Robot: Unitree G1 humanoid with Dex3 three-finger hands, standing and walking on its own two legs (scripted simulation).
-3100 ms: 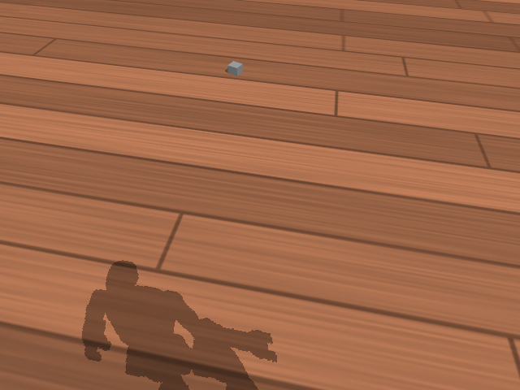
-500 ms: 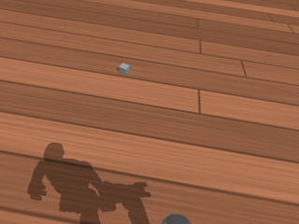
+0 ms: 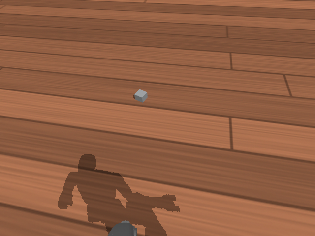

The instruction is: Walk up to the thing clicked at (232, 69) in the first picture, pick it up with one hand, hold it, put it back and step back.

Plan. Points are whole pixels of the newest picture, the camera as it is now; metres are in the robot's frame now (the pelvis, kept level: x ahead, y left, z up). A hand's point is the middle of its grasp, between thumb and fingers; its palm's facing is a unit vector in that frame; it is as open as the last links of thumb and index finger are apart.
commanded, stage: walk up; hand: left
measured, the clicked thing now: (141, 95) +1.33 +0.20 -0.75
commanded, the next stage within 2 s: none
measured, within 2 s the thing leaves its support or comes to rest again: neither
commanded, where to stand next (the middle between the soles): +0.95 +0.02 m, yaw +0 degrees
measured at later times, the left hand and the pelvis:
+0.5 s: hand (72, 177) +0.32 +0.30 -0.15, palm faces -0.07 -0.94 -0.33, open 7.4 cm; pelvis +0.25 +0.03 +0.00, yaw +0 degrees
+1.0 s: hand (92, 131) +0.50 +0.27 -0.13, palm faces +0.00 -0.92 -0.39, open 7.4 cm; pelvis +0.47 -0.01 +0.00, yaw +1 degrees
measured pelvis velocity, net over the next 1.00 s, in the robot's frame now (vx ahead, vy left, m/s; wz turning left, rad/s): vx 0.47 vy -0.01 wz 0.03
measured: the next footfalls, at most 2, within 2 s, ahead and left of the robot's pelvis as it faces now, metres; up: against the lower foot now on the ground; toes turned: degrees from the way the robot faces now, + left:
left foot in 0.20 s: +0.28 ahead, +0.15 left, +0.00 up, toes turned +6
right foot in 0.64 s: +0.48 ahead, -0.13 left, +0.00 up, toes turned -6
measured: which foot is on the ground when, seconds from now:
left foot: up 0.00-0.18, down 0.20-0.64, up 0.66-1.00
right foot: down 0.00-0.22, up 0.24-0.62, down 0.64-1.00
